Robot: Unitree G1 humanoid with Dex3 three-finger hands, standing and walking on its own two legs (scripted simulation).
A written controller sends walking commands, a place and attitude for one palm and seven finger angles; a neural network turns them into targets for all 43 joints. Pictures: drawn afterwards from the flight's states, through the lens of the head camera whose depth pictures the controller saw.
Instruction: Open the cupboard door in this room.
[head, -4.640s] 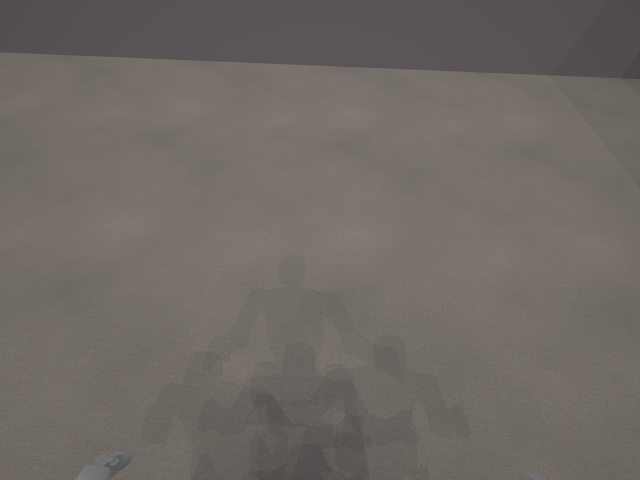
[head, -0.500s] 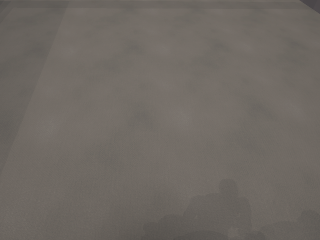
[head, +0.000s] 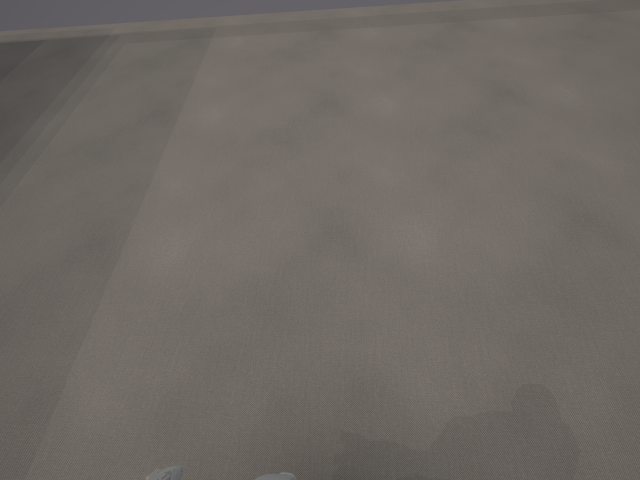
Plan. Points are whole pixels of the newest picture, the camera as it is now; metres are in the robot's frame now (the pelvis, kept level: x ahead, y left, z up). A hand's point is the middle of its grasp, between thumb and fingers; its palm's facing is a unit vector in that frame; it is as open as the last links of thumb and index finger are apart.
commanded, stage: turn or walk to find it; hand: left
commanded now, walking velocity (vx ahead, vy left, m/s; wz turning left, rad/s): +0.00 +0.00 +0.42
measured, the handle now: out of the picture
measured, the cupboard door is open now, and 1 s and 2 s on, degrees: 0 0 0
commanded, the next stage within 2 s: none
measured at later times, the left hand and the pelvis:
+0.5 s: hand out of the picture -0.06 +0.25 -0.18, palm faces +0.28 -0.93 -0.24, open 7.4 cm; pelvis -0.04 +0.04 +0.00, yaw +13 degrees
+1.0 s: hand out of the picture -0.06 +0.20 -0.13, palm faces +0.43 -0.86 -0.28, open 7.4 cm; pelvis -0.07 -0.01 +0.01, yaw +25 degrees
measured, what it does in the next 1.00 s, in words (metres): steps on the spot, turning left: left foot, then right foot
